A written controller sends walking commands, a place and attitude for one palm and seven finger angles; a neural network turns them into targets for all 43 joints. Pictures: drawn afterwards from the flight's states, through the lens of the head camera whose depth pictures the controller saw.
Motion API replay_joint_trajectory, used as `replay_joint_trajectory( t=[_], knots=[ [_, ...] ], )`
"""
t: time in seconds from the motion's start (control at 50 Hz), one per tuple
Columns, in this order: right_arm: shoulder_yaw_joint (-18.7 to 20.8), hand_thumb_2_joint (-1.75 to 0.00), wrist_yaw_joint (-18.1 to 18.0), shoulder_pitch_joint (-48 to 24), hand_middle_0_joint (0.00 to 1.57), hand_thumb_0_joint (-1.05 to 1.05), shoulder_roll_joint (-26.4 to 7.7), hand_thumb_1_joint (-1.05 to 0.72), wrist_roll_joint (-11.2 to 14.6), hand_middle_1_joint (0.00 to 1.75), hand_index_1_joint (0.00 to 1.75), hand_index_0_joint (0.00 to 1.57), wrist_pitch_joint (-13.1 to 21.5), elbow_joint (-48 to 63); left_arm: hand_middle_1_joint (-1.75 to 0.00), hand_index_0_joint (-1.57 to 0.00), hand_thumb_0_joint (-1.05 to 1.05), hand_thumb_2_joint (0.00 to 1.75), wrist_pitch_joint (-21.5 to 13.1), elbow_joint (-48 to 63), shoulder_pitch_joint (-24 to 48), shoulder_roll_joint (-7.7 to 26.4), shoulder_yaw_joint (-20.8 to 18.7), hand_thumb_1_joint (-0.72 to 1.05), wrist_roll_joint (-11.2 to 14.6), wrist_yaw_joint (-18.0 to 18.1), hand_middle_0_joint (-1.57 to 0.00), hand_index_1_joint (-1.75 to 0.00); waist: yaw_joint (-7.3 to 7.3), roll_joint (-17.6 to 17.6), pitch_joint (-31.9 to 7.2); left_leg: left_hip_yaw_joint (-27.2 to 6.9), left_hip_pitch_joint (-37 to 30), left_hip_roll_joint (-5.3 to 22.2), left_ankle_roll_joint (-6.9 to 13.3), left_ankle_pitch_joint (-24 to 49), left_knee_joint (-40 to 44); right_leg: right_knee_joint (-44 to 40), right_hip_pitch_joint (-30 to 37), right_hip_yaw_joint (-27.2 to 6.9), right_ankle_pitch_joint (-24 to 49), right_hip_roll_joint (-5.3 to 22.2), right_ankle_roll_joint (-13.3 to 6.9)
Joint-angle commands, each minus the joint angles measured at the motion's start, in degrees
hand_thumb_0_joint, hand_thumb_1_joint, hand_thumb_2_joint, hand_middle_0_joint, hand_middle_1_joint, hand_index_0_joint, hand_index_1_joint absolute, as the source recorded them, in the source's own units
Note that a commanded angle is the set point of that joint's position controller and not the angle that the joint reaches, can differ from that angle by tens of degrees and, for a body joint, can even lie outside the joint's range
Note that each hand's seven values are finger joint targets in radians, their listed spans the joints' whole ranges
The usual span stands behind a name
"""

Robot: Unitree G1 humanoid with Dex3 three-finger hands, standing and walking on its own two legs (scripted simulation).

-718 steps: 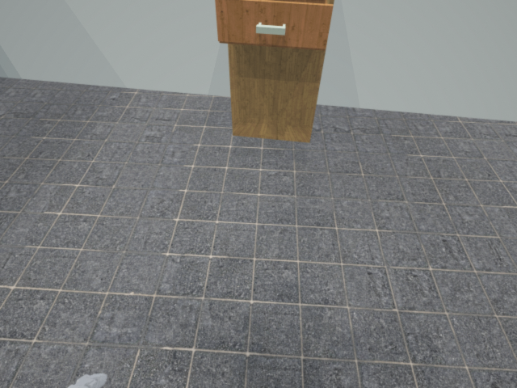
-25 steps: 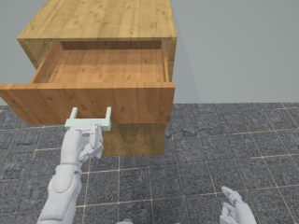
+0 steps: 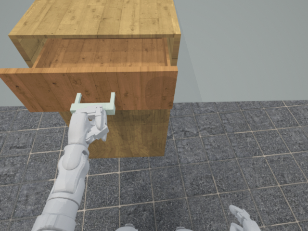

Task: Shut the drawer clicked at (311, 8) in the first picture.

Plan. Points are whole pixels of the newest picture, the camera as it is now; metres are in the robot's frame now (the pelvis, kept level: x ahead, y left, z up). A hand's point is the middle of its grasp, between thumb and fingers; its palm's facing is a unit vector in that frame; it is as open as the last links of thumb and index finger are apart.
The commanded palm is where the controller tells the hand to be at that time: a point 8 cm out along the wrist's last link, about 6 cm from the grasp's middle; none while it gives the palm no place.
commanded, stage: push the drawer shut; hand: left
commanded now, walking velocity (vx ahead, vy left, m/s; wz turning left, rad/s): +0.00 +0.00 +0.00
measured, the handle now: (94, 102) +0.44 +0.17 +0.07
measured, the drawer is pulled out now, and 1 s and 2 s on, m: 0.15 0.02 0.00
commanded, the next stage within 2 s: pull the fist back off the drawer in 1.46 s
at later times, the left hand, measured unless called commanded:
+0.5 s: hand (109, 105) +0.43 +0.13 +0.07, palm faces +0.03 -1.00 -0.04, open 3.0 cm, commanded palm +0.40 +0.19 +0.07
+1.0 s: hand (110, 90) +0.49 +0.13 +0.07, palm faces +0.03 -1.00 -0.03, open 3.0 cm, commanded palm +0.47 +0.19 +0.07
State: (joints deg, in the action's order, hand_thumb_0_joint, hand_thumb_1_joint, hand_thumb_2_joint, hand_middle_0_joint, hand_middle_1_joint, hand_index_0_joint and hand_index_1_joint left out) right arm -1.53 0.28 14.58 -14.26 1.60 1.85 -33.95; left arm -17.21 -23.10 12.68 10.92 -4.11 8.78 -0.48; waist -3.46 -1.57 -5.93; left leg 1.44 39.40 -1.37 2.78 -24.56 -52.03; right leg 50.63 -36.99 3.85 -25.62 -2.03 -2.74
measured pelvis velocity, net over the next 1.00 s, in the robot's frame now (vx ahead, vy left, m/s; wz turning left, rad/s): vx -0.01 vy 0.00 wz -0.02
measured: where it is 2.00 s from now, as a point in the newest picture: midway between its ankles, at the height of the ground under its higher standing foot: outside the picture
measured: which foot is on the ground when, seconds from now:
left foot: down 0.00-1.00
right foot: down 0.00-1.00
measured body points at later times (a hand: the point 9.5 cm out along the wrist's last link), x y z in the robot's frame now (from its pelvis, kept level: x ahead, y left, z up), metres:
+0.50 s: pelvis -0.01 +0.00 +0.00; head +0.07 +0.00 +0.44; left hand +0.42 +0.18 +0.07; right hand +0.06 -0.26 -0.12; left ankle +0.01 +0.09 -0.69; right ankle -0.01 -0.09 -0.69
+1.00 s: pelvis -0.01 +0.00 -0.01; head +0.09 +0.00 +0.43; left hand +0.48 +0.19 +0.07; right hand +0.01 -0.26 -0.13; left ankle +0.01 +0.09 -0.69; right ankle -0.01 -0.09 -0.69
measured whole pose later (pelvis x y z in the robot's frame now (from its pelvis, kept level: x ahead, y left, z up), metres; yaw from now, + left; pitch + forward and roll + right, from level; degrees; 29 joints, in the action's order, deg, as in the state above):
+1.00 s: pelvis -0.01 +0.00 -0.01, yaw -1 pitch +18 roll -2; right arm -1.3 1.8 21.9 -15.1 -0.2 -0.4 -37.1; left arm -24.2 -62.9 46.9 19.9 -17.2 4.7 -3.3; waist -8.9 -1.9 -6.5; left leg 1.6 49.0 -0.1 2.7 -24.8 -55.6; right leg 53.4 -46.5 3.8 -25.1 -3.2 -3.0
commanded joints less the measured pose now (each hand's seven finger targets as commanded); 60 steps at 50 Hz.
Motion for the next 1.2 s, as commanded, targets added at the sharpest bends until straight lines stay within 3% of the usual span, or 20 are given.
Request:
replay_joint_trajectory(
  t=[0.0, 0.1, 0.12, 0.14, 0.22, 0.3, 0.32, 0.36, 0.44, 0.56, 0.76, 0.84, 0.88, 0.9, 0.94, 1.02, 1.1, 1.12, 1.14, 1.18],
  knots=[
    [2.9, -0.90, -0.5, 0.6, 0.20, 0.00, -8.4, -0.90, 0.2, 0.30, 0.30, 0.20, 1.9, 6.6, -1.60, -1.40, 0.00, 0.90, -3.4, 7.1, 21.0, 8.1, -5.3, 0.90, 0.5, 1.3, -1.40, -1.60, -1.14, 2.2, -15.3, -3.9, -8.9, 1.3, -1.2, 13.9, 6.5, -6.9, 6.2, -3.5, 16.6, 0.9, 1.5],
    [3.1, -0.90, -0.3, 2.1, 0.20, 0.00, -8.4, -0.90, 0.1, 0.30, 0.30, 0.20, 1.7, 5.8, -1.60, -1.40, 0.00, 0.90, -4.6, 3.8, 27.1, 7.7, -4.9, 0.90, 0.0, 1.4, -1.40, -1.60, -1.60, 0.3, -17.1, -4.1, -9.8, 1.3, -1.2, 13.8, 6.3, -6.4, 5.0, -3.5, 16.0, 0.8, 1.4],
    [3.2, -0.90, -0.2, 2.5, 0.20, 0.00, -8.7, -0.90, 0.0, 0.30, 0.30, 0.20, 1.6, 5.4, -1.60, -1.40, 0.00, 0.90, -4.8, 2.6, 28.0, 9.3, -6.0, 0.90, -0.5, 1.7, -1.40, -1.60, -1.63, 0.5, -17.6, -4.2, -9.8, 1.4, -1.1, 14.2, 6.0, -6.2, 4.8, -3.7, 16.1, 0.6, 1.4],
    [3.2, -0.90, -0.1, 2.9, 0.20, 0.00, -8.5, -0.90, 0.0, 0.30, 0.30, 0.20, 1.5, 5.4, -1.60, -1.40, 0.00, 0.90, -5.0, 2.4, 29.0, 7.9, -4.8, 0.90, -0.6, 1.5, -1.40, -1.60, -1.86, -0.5, -18.3, -4.3, -10.6, 1.4, -1.2, 15.0, 6.1, -6.0, 4.5, -3.5, 16.6, 0.6, 1.4],
    [3.3, -0.90, 0.0, 4.3, 0.20, 0.00, -8.9, -0.90, -0.2, 0.30, 0.30, 0.20, 1.1, 4.6, -1.60, -1.40, 0.00, 0.90, -5.5, -1.6, 32.6, 10.0, -6.6, 0.90, -0.8, 1.6, -1.40, -1.60, -2.16, 0.9, -18.5, -4.5, -9.6, 1.5, -1.2, 15.0, 5.8, -5.7, 4.2, -3.5, 16.8, 0.4, 1.4],
    [3.5, -0.90, 0.2, 5.5, 0.20, 0.00, -8.8, -0.90, -0.2, 0.30, 0.30, 0.20, 0.8, 4.1, -1.60, -1.40, 0.00, 0.90, -6.0, -5.2, 36.2, 9.6, -6.7, 0.90, -0.8, 1.4, -1.40, -1.60, -2.91, 1.8, -18.5, -3.9, -8.8, 1.2, -0.9, 14.8, 5.4, -6.1, 4.4, -3.9, 17.5, 0.3, 1.6],
    [3.4, -0.90, 0.2, 5.9, 0.20, 0.00, -9.1, -0.90, -0.4, 0.30, 0.30, 0.20, 0.8, 3.9, -1.60, -1.40, 0.00, 0.90, -6.1, -6.5, 37.3, 12.5, -8.9, 0.90, -1.0, 1.3, -1.40, -1.60, -2.43, 1.8, -18.3, -3.8, -7.2, 1.2, -0.8, 14.2, 5.2, -5.9, 5.0, -4.4, 17.4, 0.3, 1.6],
    [3.3, -0.90, 0.1, 6.4, 0.20, 0.00, -8.8, -0.90, -0.2, 0.30, 0.30, 0.20, 0.5, 3.8, -1.60, -1.40, 0.00, 0.90, -6.5, -7.8, 40.4, 12.7, -8.5, 0.90, -1.3, 0.8, -1.40, -1.60, -3.08, 1.4, -18.6, -3.3, -6.4, 1.0, -0.7, 13.5, 5.1, -6.1, 5.7, -4.9, 17.9, 0.4, 1.7],
    [3.4, -0.90, 0.3, 7.8, 0.20, 0.00, -8.8, -0.90, -0.6, 0.30, 0.30, 0.20, 0.6, 3.5, -1.60, -1.40, 0.00, 0.90, -7.4, -9.9, 42.2, 13.9, -10.6, 0.90, -1.1, 0.4, -1.40, -1.60, -2.59, -0.5, -21.5, -3.2, -7.8, 0.9, -0.6, 14.9, 4.7, -5.8, 5.9, -5.1, 18.9, 0.2, 1.6],
    [3.5, -0.90, 0.6, 9.6, 0.20, 0.00, -9.0, -0.90, -0.7, 0.30, 0.30, 0.20, 0.1, 3.3, -1.60, -1.40, 0.00, 0.90, -8.1, -14.5, 44.4, 16.7, -13.0, 0.90, -1.0, -0.7, -1.40, -1.60, -2.79, 1.2, -21.5, -2.5, -4.7, 0.8, -0.4, 15.1, 4.2, -5.8, 8.0, -5.8, 20.8, 0.1, 1.7],
    [3.3, -0.90, 0.6, 12.4, 0.20, 0.00, -9.5, -0.90, -1.0, 0.30, 0.30, 0.20, -0.5, 1.7, -1.60, -1.40, 0.00, 0.90, -9.5, -23.0, 54.5, 20.1, -14.6, 0.90, -2.1, -1.9, -1.40, -1.60, -5.30, -0.3, -19.6, -2.8, -2.9, 1.0, -0.1, 12.5, 2.9, -5.7, 3.2, -5.9, 17.4, -0.2, 1.9],
    [3.4, -0.90, 0.7, 14.0, 0.20, 0.00, -9.6, -0.90, -1.4, 0.30, 0.30, 0.20, -0.6, 1.3, -1.60, -1.40, 0.00, 0.90, -10.3, -24.2, 59.0, 20.2, -14.3, 0.90, -2.8, -2.1, -1.40, -1.60, -5.89, -2.8, -23.7, -3.4, -6.2, 1.1, -0.2, 15.4, 2.4, -4.5, 1.7, -5.2, 18.5, -0.5, 1.8],
    [3.5, -0.90, 0.8, 14.4, 0.20, 0.00, -9.9, -0.90, -1.5, 0.30, 0.30, 0.20, -0.8, 1.1, -1.60, -1.40, 0.00, 0.90, -10.6, -25.6, 59.7, 21.2, -15.1, 0.90, -3.0, -1.9, -1.40, -1.60, -5.85, -2.6, -24.6, -3.8, -6.4, 1.3, -0.3, 15.7, 2.0, -4.2, 0.8, -4.9, 17.9, -0.6, 1.7],
    [3.3, -0.90, 0.9, 14.5, 0.20, 0.00, -9.8, -0.90, -1.6, 0.30, 0.30, 0.20, -0.8, 0.9, -1.60, -1.40, 0.00, 0.90, -10.6, -26.2, 61.5, 20.5, -14.2, 0.90, -3.1, -1.8, -1.40, -1.60, -6.57, -2.7, -23.8, -3.8, -6.1, 1.3, -0.2, 15.3, 1.9, -4.4, 0.0, -5.0, 17.5, -0.7, 1.8],
    [3.3, -0.90, 0.9, 15.6, 0.20, 0.00, -10.5, -0.90, -1.8, 0.30, 0.30, 0.20, -1.0, 0.4, -1.60, -1.40, 0.00, 0.90, -10.6, -28.8, 62.7, 24.0, -16.9, 0.90, -3.5, -1.5, -1.40, -1.60, -6.98, -0.1, -23.0, -3.8, -3.5, 1.3, 0.1, 14.3, 1.4, -4.4, 0.3, -5.2, 17.1, -0.8, 2.0],
    [3.5, -0.90, 1.2, 16.3, 0.20, 0.00, -10.3, -0.90, -2.1, 0.30, 0.30, 0.20, -1.5, 0.8, -1.60, -1.40, 0.00, 0.90, -11.4, -27.9, 65.0, 22.4, -15.4, 0.90, -4.3, -1.3, -1.40, -1.60, -7.02, -4.8, -26.6, -4.3, -7.8, 1.4, -0.3, 17.9, 1.3, -3.4, -1.4, -4.5, 18.6, -0.9, 1.5],
    [3.3, -0.90, 1.4, 17.4, 0.20, 0.00, -10.7, -0.90, -2.4, 0.30, 0.30, 0.20, -2.1, 0.4, -1.60, -1.40, 0.00, 0.90, -10.7, -32.2, 66.4, 24.1, -16.4, 0.90, -4.9, -0.9, -1.40, -1.60, -8.03, -2.8, -23.6, -4.3, -4.8, 1.5, 0.0, 16.0, 0.9, -4.0, -2.8, -4.5, 16.8, -1.2, 1.7],
    [3.3, -0.90, 1.4, 17.9, 0.20, 0.00, -10.8, -0.90, -2.6, 0.30, 0.30, 0.20, -2.2, 0.2, -1.60, -1.40, 0.00, 0.90, -11.0, -31.6, 68.6, 24.8, -16.6, 0.90, -5.1, -0.8, -1.40, -1.60, -8.56, -2.3, -24.2, -4.6, -5.1, 1.6, 0.1, 16.6, 0.8, -3.7, -2.6, -4.5, 17.4, -1.2, 1.7],
    [3.3, -0.90, 1.4, 18.3, 0.20, 0.00, -10.9, -0.90, -2.6, 0.30, 0.30, 0.20, -2.4, 0.4, -1.60, -1.40, 0.00, 0.90, -11.0, -32.6, 67.4, 26.1, -18.0, 0.90, -5.6, -0.5, -1.40, -1.60, -7.79, -2.3, -25.4, -4.5, -4.8, 1.6, 0.0, 17.0, 0.7, -3.5, -2.1, -4.5, 17.5, -1.2, 1.7],
    [3.1, -0.90, 1.4, 18.7, 0.20, 0.00, -11.0, -0.90, -2.7, 0.30, 0.30, 0.20, -2.5, 0.1, -1.60, -1.40, 0.00, 0.90, -10.5, -33.9, 69.3, 26.0, -17.2, 0.90, -5.9, -0.5, -1.40, -1.60, -8.91, -2.3, -24.5, -4.4, -3.7, 1.6, 0.2, 16.0, 0.3, -3.7, -3.1, -4.5, 16.8, -1.2, 1.8]
  ],
)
